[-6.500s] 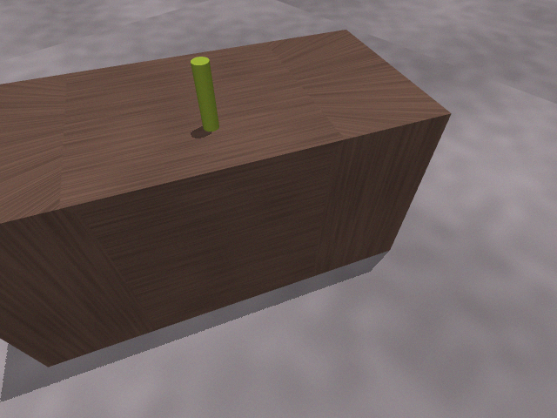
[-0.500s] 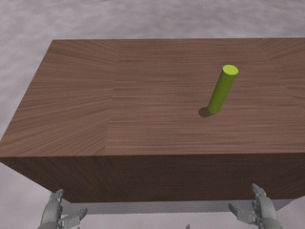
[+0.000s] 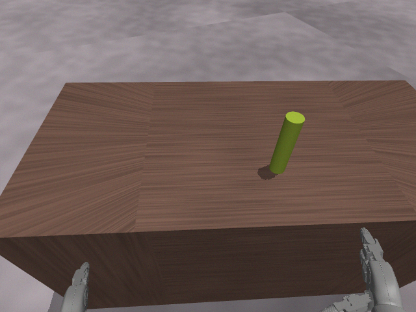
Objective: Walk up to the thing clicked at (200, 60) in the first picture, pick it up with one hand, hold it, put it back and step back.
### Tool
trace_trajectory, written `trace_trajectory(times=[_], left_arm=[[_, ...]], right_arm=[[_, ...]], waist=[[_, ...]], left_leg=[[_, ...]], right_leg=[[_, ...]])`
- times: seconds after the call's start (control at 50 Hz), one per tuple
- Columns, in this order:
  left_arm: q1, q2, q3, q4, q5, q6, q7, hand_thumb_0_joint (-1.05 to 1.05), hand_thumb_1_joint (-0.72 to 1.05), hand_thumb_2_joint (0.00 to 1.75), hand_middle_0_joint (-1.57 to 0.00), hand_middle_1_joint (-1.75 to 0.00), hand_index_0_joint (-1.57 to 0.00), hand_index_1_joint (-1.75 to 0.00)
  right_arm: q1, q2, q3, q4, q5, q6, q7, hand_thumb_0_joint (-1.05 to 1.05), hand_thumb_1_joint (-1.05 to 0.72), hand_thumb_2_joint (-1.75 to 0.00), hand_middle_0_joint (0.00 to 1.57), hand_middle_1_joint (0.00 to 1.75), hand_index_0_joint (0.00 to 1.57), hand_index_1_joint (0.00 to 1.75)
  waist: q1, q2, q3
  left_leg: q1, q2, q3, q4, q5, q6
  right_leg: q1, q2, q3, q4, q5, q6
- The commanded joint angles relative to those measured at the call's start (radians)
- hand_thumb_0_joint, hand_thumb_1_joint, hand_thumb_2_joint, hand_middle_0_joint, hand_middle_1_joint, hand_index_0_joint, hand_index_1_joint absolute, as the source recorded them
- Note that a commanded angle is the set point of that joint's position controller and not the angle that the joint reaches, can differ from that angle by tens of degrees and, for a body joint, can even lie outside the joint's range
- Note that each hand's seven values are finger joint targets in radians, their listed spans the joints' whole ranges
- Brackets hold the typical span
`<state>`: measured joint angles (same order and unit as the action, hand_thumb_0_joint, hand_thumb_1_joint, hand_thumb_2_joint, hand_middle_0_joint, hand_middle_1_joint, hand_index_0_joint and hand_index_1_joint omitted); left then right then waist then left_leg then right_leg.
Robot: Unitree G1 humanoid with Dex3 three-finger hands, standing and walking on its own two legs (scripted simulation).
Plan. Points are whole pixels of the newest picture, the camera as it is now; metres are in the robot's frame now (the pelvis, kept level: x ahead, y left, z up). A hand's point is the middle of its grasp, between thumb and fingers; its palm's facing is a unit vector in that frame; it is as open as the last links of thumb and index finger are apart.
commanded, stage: rise first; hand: right
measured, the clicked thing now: (285, 145) +0.50 -0.20 +0.02
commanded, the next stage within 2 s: go down in 0.96 s
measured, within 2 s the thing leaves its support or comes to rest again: neither
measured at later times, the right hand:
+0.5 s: hand (360, 280) +0.16 -0.24 +0.05, palm faces +0.26 +0.90 -0.36, open 17.5 cm
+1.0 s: hand (367, 278) +0.16 -0.23 +0.08, palm faces +0.26 +0.89 -0.39, open 17.4 cm
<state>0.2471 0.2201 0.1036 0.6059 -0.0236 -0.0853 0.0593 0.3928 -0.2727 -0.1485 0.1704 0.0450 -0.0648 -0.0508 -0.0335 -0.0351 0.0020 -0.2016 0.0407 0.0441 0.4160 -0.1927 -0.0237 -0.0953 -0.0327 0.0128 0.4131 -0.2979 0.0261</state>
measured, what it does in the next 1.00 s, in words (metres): stands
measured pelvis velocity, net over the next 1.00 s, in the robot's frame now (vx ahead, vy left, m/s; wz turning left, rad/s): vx -0.02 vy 0.01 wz -0.01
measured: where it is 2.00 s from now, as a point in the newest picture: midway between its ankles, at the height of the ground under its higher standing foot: outside the picture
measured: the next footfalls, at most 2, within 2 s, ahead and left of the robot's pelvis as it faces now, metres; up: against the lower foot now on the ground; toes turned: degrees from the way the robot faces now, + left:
none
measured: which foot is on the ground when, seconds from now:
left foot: down 0.00-1.00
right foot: down 0.00-1.00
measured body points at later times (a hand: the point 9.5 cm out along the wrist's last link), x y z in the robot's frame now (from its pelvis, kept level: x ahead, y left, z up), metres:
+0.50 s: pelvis -0.01 +0.00 +0.00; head -0.02 +0.02 +0.45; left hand +0.15 +0.27 -0.09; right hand +0.14 -0.28 +0.07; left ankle +0.02 +0.14 -0.74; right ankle -0.05 -0.14 -0.74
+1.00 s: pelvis -0.02 +0.01 +0.00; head -0.03 +0.02 +0.45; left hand +0.14 +0.27 -0.09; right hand +0.14 -0.28 +0.10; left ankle +0.02 +0.14 -0.74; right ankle -0.05 -0.14 -0.74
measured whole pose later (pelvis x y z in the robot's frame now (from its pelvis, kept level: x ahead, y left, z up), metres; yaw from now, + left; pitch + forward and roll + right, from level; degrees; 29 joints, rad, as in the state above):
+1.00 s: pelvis -0.02 +0.01 +0.00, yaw -1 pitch -4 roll +0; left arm 0.24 0.22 0.16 0.64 -0.01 -0.14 0.04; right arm 0.50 -0.29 -0.22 -0.15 0.03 -0.24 -0.01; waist -0.04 -0.05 0.05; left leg -0.19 0.05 0.05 0.42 -0.17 -0.02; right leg -0.09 -0.03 0.03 0.42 -0.27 0.03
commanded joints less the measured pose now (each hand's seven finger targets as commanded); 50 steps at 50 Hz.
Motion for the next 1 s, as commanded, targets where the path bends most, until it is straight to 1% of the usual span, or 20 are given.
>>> trace_trajectory(times=[0.0,0.04,0.06,0.14,0.16,0.18,0.26,0.32,0.38,0.52,0.54,0.58,0.62,0.72,0.76,0.8,0.84,0.88,0.92,0.98], left_arm=[[-0.095,0.169,0.086,-0.137,0.004,-0.058,0.005,0.00,-0.55,0.04,-0.06,-0.05,-0.05,-0.06],[-0.123,0.095,0.013,-0.145,0.006,-0.058,-0.004,0.00,-0.55,0.04,-0.06,-0.05,-0.05,-0.06],[-0.128,0.127,0.049,-0.143,0.006,-0.060,0.002,0.00,-0.55,0.04,-0.06,-0.05,-0.05,-0.06],[-0.092,0.161,0.080,-0.128,0.012,-0.060,0.010,0.00,-0.55,0.04,-0.05,-0.05,-0.05,-0.06],[-0.097,0.129,0.052,-0.131,0.012,-0.061,0.006,0.00,-0.55,0.04,-0.05,-0.05,-0.05,-0.06],[-0.099,0.165,0.088,-0.143,0.013,-0.065,0.011,0.00,-0.55,0.04,-0.06,-0.05,-0.05,-0.06],[-0.085,0.155,0.095,-0.128,0.011,-0.069,0.004,0.00,-0.55,0.05,-0.06,-0.05,-0.05,-0.06],[-0.089,0.113,0.064,-0.119,0.011,-0.075,-0.004,0.00,-0.56,0.05,-0.06,-0.06,-0.05,-0.06],[-0.095,0.165,0.107,-0.116,0.012,-0.080,0.000,0.00,-0.56,0.06,-0.06,-0.06,-0.05,-0.07],[-0.114,0.148,0.100,-0.115,0.014,-0.093,0.000,0.00,-0.56,0.06,-0.06,-0.06,-0.05,-0.07],[-0.114,0.119,0.075,-0.125,0.013,-0.096,-0.003,0.00,-0.56,0.06,-0.06,-0.06,-0.05,-0.07],[-0.095,0.152,0.107,-0.111,0.013,-0.098,0.000,0.00,-0.55,0.06,-0.06,-0.06,-0.05,-0.07],[-0.098,0.125,0.084,-0.112,0.012,-0.101,-0.006,0.00,-0.55,0.06,-0.06,-0.06,-0.05,-0.06],[-0.108,0.157,0.119,-0.112,0.012,-0.106,-0.006,0.00,-0.55,0.06,-0.06,-0.06,-0.05,-0.07],[-0.106,0.118,0.088,-0.098,0.013,-0.104,-0.012,0.00,-0.55,0.07,-0.06,-0.06,-0.05,-0.07],[-0.127,0.150,0.108,-0.127,0.011,-0.111,-0.008,0.00,-0.55,0.07,-0.06,-0.06,-0.05,-0.07],[-0.113,0.100,0.070,-0.110,0.011,-0.108,-0.012,0.00,-0.55,0.07,-0.06,-0.06,-0.05,-0.07],[-0.106,0.168,0.130,-0.124,0.012,-0.111,-0.003,0.00,-0.55,0.07,-0.06,-0.06,-0.05,-0.07],[-0.102,0.121,0.088,-0.110,0.013,-0.109,-0.011,0.00,-0.55,0.07,-0.06,-0.07,-0.06,-0.07],[-0.095,0.148,0.117,-0.115,0.011,-0.110,-0.008,0.00,-0.55,0.08,-0.06,-0.06,-0.05,-0.07]], right_arm=[[-0.065,-0.175,-0.106,-0.295,0.006,-0.071,-0.006,0.00,0.55,-0.03,0.05,0.05,0.05,0.05],[-0.034,-0.153,-0.092,-0.313,0.002,-0.085,-0.004,0.00,0.55,-0.03,0.05,0.05,0.05,0.05],[-0.033,-0.167,-0.106,-0.322,0.002,-0.091,-0.005,0.00,0.55,-0.03,0.05,0.05,0.05,0.05],[0.006,-0.175,-0.123,-0.351,0.000,-0.111,-0.001,0.00,0.56,-0.03,0.05,0.05,0.05,0.05],[0.013,-0.170,-0.121,-0.374,0.000,-0.120,0.000,0.00,0.57,-0.03,0.05,0.05,0.05,0.05],[0.023,-0.179,-0.138,-0.348,0.000,-0.119,-0.002,0.00,0.55,-0.03,0.05,0.05,0.05,0.05],[0.037,-0.165,-0.124,-0.408,0.001,-0.139,0.006,0.00,0.55,-0.03,0.05,0.05,0.05,0.05],[0.027,-0.164,-0.129,-0.443,0.000,-0.151,0.011,0.00,0.54,-0.03,0.05,0.05,0.05,0.05],[0.032,-0.181,-0.148,-0.445,0.002,-0.157,0.011,0.00,0.53,-0.03,0.05,0.05,0.05,0.05],[0.022,-0.178,-0.150,-0.473,-0.001,-0.185,0.014,0.00,0.53,-0.04,0.05,0.05,0.05,0.05],[0.009,-0.168,-0.141,-0.489,-0.001,-0.189,0.016,0.00,0.53,-0.04,0.05,0.05,0.05,0.05],[0.023,-0.177,-0.149,-0.484,-0.002,-0.193,0.015,0.00,0.54,-0.04,0.05,0.05,0.05,0.05],[0.033,-0.177,-0.158,-0.491,-0.003,-0.200,0.017,0.00,0.55,-0.04,0.05,0.05,0.05,0.05],[0.032,-0.187,-0.171,-0.486,0.001,-0.210,0.019,0.00,0.54,-0.04,0.05,0.05,0.05,0.05],[0.037,-0.176,-0.163,-0.506,0.000,-0.216,0.022,0.00,0.54,-0.05,0.05,0.05,0.05,0.05],[0.029,-0.190,-0.178,-0.511,0.002,-0.221,0.021,0.00,0.55,-0.05,0.05,0.05,0.05,0.05],[0.031,-0.173,-0.159,-0.523,-0.001,-0.230,0.024,0.00,0.55,-0.05,0.05,0.05,0.05,0.05],[0.055,-0.192,-0.184,-0.507,0.001,-0.230,0.021,0.00,0.55,-0.05,0.05,0.06,0.05,0.06],[0.057,-0.180,-0.170,-0.527,0.001,-0.236,0.026,0.00,0.54,-0.05,0.05,0.05,0.05,0.05],[0.073,-0.181,-0.173,-0.531,0.002,-0.240,0.025,0.00,0.55,-0.06,0.05,0.06,0.05,0.06]], waist=[[0.009,-0.004,-0.057],[-0.009,0.019,-0.065],[-0.006,0.031,-0.059],[0.000,0.024,-0.054],[-0.011,0.028,-0.047],[-0.005,0.048,-0.048],[0.000,-0.002,-0.036],[-0.004,-0.004,-0.041],[0.003,0.011,-0.022],[0.000,0.017,-0.016],[0.004,0.012,-0.021],[0.000,0.010,-0.016],[-0.009,0.004,-0.019],[-0.007,0.001,-0.010],[-0.012,0.008,-0.019],[-0.008,0.018,-0.008],[-0.008,0.002,-0.018],[-0.006,0.028,-0.020],[-0.013,0.014,-0.016],[-0.005,0.013,-0.009]], left_leg=[[0.109,-0.032,0.046,-0.039,0.169,0.025],[0.133,-0.025,0.042,-0.042,0.180,0.021],[0.129,-0.026,0.043,-0.041,0.171,0.020],[0.122,-0.019,0.041,-0.049,0.151,0.015],[0.126,-0.019,0.043,-0.051,0.139,0.015],[0.130,-0.021,0.043,-0.052,0.142,0.016],[0.115,-0.023,0.046,-0.044,0.144,0.022],[0.119,-0.023,0.047,-0.049,0.124,0.022],[0.107,-0.022,0.047,-0.055,0.114,0.019],[0.101,-0.022,0.048,-0.060,0.072,0.020],[0.102,-0.022,0.049,-0.063,0.063,0.020],[0.098,-0.023,0.052,-0.057,0.067,0.023],[0.102,-0.025,0.055,-0.055,0.064,0.025],[0.104,-0.022,0.051,-0.063,0.051,0.024],[0.107,-0.018,0.048,-0.067,0.051,0.021],[0.102,-0.019,0.048,-0.071,0.021,0.019],[0.103,-0.020,0.048,-0.070,0.027,0.021],[0.107,-0.019,0.049,-0.069,0.040,0.018],[0.106,-0.019,0.050,-0.067,0.043,0.018],[0.096,-0.022,0.052,-0.070,0.021,0.021]], right_leg=[[-0.069,0.023,-0.042,-0.071,0.265,-0.024],[-0.074,0.031,-0.046,-0.060,0.273,-0.029],[-0.079,0.030,-0.043,-0.061,0.263,-0.030],[-0.066,0.041,-0.052,-0.063,0.236,-0.033],[-0.073,0.042,-0.050,-0.063,0.231,-0.032],[-0.078,0.037,-0.047,-0.063,0.233,-0.033],[-0.072,0.034,-0.047,-0.070,0.241,-0.027],[-0.077,0.034,-0.044,-0.069,0.220,-0.030],[-0.086,0.036,-0.045,-0.073,0.205,-0.032],[-0.086,0.036,-0.041,-0.078,0.166,-0.033],[-0.082,0.038,-0.042,-0.078,0.156,-0.034],[-0.085,0.035,-0.040,-0.083,0.161,-0.032],[-0.089,0.036,-0.038,-0.085,0.163,-0.030],[-0.098,0.039,-0.041,-0.086,0.145,-0.032],[-0.093,0.045,-0.045,-0.079,0.145,-0.036],[-0.106,0.045,-0.045,-0.085,0.115,-0.038],[-0.095,0.046,-0.046,-0.082,0.122,-0.037],[-0.095,0.044,-0.043,-0.080,0.135,-0.037],[-0.101,0.046,-0.043,-0.079,0.137,-0.037],[-0.101,0.043,-0.043,-0.087,0.118,-0.037]])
